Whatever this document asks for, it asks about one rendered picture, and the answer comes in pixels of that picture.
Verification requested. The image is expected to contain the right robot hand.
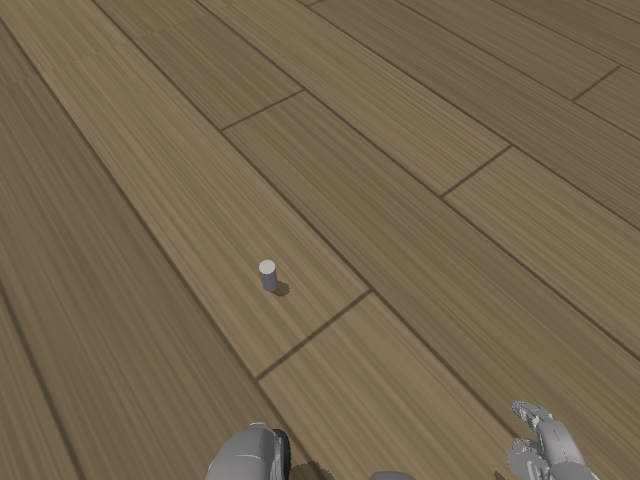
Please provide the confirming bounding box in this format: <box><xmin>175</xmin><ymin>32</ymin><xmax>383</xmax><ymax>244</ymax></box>
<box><xmin>506</xmin><ymin>401</ymin><xmax>587</xmax><ymax>480</ymax></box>

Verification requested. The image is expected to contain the right robot arm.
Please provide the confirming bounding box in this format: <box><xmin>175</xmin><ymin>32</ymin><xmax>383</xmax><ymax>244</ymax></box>
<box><xmin>548</xmin><ymin>462</ymin><xmax>600</xmax><ymax>480</ymax></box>

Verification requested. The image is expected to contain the can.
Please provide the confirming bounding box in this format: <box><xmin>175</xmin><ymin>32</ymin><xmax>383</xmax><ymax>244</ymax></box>
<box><xmin>259</xmin><ymin>260</ymin><xmax>278</xmax><ymax>292</ymax></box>

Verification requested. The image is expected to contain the left robot foot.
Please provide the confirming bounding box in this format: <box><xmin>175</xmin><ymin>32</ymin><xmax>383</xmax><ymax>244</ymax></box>
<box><xmin>273</xmin><ymin>429</ymin><xmax>291</xmax><ymax>480</ymax></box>

